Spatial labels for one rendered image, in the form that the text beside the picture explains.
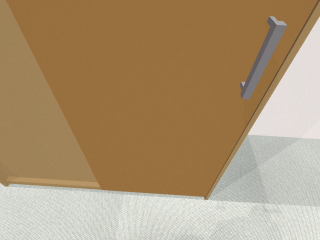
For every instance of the wardrobe door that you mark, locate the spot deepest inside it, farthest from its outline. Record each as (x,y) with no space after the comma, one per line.
(151,88)
(36,140)

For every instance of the handle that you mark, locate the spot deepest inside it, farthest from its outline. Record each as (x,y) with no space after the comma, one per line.
(267,49)

